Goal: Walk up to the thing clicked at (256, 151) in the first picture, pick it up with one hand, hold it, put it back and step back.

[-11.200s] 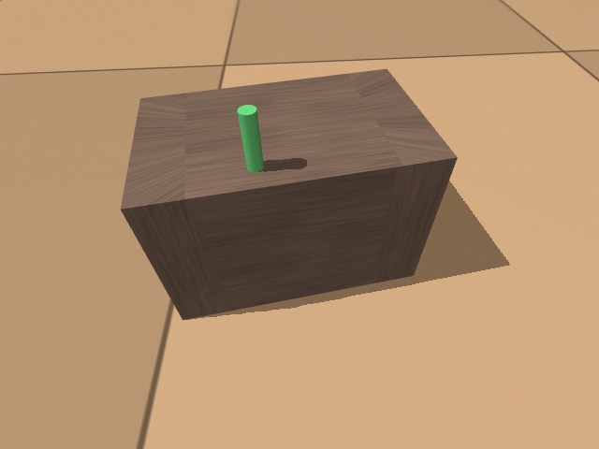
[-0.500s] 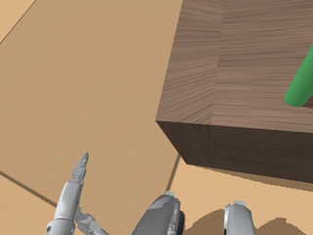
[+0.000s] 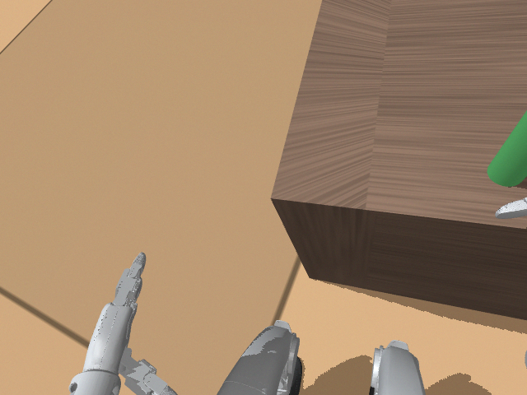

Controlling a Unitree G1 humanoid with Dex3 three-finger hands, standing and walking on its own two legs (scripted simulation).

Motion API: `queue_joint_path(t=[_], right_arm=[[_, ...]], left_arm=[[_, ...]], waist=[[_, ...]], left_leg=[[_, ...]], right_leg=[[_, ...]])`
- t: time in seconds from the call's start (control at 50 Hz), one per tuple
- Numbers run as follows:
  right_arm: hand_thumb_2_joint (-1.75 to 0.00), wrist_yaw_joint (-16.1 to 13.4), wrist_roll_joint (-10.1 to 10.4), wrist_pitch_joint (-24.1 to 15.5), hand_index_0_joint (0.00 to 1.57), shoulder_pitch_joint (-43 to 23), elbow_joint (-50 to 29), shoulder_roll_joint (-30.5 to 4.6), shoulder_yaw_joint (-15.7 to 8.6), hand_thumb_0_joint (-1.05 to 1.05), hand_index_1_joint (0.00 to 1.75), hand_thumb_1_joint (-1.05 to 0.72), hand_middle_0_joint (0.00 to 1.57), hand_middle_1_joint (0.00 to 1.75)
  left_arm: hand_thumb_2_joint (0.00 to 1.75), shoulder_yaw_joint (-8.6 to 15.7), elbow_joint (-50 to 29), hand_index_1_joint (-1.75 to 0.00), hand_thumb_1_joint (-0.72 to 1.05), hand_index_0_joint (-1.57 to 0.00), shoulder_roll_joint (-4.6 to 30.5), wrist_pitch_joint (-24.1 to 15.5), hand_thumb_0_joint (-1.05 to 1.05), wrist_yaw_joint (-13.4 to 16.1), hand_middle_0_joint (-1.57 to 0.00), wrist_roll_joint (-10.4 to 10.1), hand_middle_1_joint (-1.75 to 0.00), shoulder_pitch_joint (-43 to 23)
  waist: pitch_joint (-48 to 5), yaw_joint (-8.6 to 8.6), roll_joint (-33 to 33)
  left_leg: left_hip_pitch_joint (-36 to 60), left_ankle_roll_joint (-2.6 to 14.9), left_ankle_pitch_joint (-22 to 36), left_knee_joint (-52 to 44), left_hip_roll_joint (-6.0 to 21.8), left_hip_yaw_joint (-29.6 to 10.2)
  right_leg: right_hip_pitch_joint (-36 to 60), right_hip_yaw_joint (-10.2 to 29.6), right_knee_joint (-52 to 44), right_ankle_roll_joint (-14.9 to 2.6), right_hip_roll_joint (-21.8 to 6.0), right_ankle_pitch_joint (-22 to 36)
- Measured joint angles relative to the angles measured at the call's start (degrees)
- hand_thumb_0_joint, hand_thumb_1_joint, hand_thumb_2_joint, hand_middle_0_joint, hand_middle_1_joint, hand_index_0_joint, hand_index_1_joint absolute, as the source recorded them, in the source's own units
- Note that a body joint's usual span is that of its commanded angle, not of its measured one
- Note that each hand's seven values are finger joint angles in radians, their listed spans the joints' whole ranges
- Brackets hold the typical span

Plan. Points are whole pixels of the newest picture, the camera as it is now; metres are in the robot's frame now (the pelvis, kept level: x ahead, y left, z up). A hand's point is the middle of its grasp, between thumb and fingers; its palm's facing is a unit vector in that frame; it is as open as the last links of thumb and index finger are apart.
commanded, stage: rest palm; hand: right
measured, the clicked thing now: out of the picture +0.50 -0.24 +0.04
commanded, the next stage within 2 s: close in 0.16 s
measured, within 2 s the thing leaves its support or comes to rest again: leaves its support in 1.40 s
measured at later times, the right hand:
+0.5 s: hand (521, 150) +0.49 -0.23 +0.01, palm faces +0.20 +0.98 +0.04, open 17.0 cm
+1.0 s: hand out of the picture +0.49 -0.23 +0.02, palm faces +0.20 +0.98 +0.03, open 11.8 cm
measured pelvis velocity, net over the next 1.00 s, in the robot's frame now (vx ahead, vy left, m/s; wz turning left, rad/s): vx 0.01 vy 0.00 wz -0.01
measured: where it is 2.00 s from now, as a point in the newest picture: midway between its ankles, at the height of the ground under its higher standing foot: outside the picture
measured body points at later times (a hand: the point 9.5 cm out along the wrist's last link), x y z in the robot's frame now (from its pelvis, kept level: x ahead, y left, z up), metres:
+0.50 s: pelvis +0.01 +0.00 +0.00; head +0.15 -0.05 +0.43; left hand +0.18 +0.26 +0.03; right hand +0.48 -0.28 +0.01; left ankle +0.04 +0.14 -0.62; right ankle +0.04 -0.12 -0.62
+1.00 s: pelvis +0.01 +0.00 +0.01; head +0.14 -0.06 +0.44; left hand +0.17 +0.27 +0.04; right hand +0.47 -0.29 +0.03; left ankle +0.04 +0.14 -0.62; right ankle +0.04 -0.12 -0.62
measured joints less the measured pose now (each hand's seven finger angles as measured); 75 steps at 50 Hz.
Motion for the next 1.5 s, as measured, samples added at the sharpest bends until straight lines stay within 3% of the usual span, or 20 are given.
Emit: queue_joint_path(t=[0.18,0.34,0.46,0.6,0.8,0.94,1.06,1.22,1.5], right_arm=[[-0.02,-1.8,-0.4,1.1,0.06,1.5,-3.5,3.2,1.9,-0.02,0.04,0.53,0.07,0.03],[-0.01,-3.3,-0.9,1.4,0.11,2.0,-3.9,5.4,3.3,-0.02,0.02,0.54,0.12,0.02],[0.0,-3.9,-1.2,0.6,0.19,0.5,-2.8,4.5,1.7,-0.02,0.03,0.55,0.21,0.03],[-0.02,-3.8,-1.8,1.0,0.28,-1.3,-2.5,2.6,2.2,-0.02,0.11,0.52,0.3,0.11],[-0.1,-4.0,-1.8,1.9,0.46,-1.7,-0.3,3.3,2.8,-0.02,0.26,0.48,0.48,0.26],[-0.25,-4.4,-1.5,1.5,0.66,-0.1,-1.6,4.2,2.5,-0.02,0.46,0.38,0.67,0.45],[-0.43,-4.9,-2.3,0.7,0.82,-2.9,0.6,2.1,3.2,-0.01,0.63,0.21,0.83,0.63],[-0.63,-4.5,-2.5,1.4,1.01,-4.2,0.6,1.0,2.3,-0.01,0.84,-0.01,1.01,0.84],[-1.08,-6.3,-2.9,3.9,0.92,-3.4,-0.7,2.5,3.2,0.0,1.09,-0.07,0.93,1.09]], left_arm=[[0.07,-0.6,0.7,-0.06,-0.57,-0.04,-0.9,1.7,-0.02,-0.3,-0.06,0.4,-0.04,0.4],[0.09,0.5,-0.8,-0.06,-0.59,-0.04,-0.3,2.9,-0.02,-0.9,-0.06,-0.1,-0.04,0.0],[0.08,0.1,-1.1,-0.06,-0.58,-0.04,-0.8,3.7,-0.02,-1.1,-0.06,-0.1,-0.04,-0.4],[0.07,-0.2,-0.4,-0.06,-0.57,-0.04,-0.9,4.4,-0.01,-1.0,-0.06,0.2,-0.04,-0.2],[0.07,0.5,0.8,-0.06,-0.56,-0.04,-0.5,5.4,-0.02,-1.2,-0.06,-0.1,-0.04,-1.2],[0.06,0.9,0.4,-0.05,-0.55,-0.05,-0.6,5.4,-0.01,-1.1,-0.05,-0.3,-0.05,-1.0],[0.05,0.4,0.6,-0.05,-0.54,-0.05,-0.4,5.0,-0.01,-0.7,-0.05,-0.2,-0.05,-2.3],[0.04,0.0,-1.0,-0.05,-0.52,-0.06,-0.3,4.7,-0.01,-0.7,-0.06,0.1,-0.05,-1.1],[0.06,-0.2,2.2,-0.06,-0.55,-0.06,-0.5,5.9,-0.01,-0.4,-0.07,-0.3,-0.05,-2.1]], waist=[[-1.4,-0.68,-0.4],[-1.4,-1.02,-1.1],[-0.6,-0.42,-0.6],[-0.7,0.09,-0.6],[-1.7,-0.3,-1.5],[-1.2,-0.55,-0.9],[-0.5,0.15,-0.3],[0.0,0.97,-0.7],[-1.3,0.32,-1.1]], left_leg=[[0.8,0.36,-1.1,0.1,-0.1,0.6],[2.3,0.2,-1.3,-0.9,0.1,0.2],[1.7,0.2,-1.3,-0.5,0.2,-0.1],[0.8,0.17,-1.2,-0.6,0.2,-0.1],[2.0,-0.06,-0.9,-1.4,0.0,-0.3],[2.9,0.0,-0.5,-1.9,0.3,-0.2],[2.1,0.15,0.0,-1.8,0.3,0.1],[0.9,0.13,0.2,-1.7,0.2,0.0],[4.4,0.13,0.1,-3.9,-0.2,-0.1]], right_leg=[[0.6,0.6,0.1,0.42,0.0,-1.0],[2.4,0.1,-1.0,0.24,0.0,-1.2],[2.0,-0.1,-1.0,0.22,0.1,-1.0],[0.9,-0.1,-0.9,0.23,0.1,-1.0],[2.1,-0.3,-1.5,-0.02,0.0,-1.0],[3.1,-0.3,-2.2,0.0,0.3,-0.4],[2.1,0.1,-2.0,0.13,0.3,0.3],[0.9,0.0,-1.9,0.14,0.2,0.4],[4.4,-0.1,-3.7,0.15,-0.1,-0.1]])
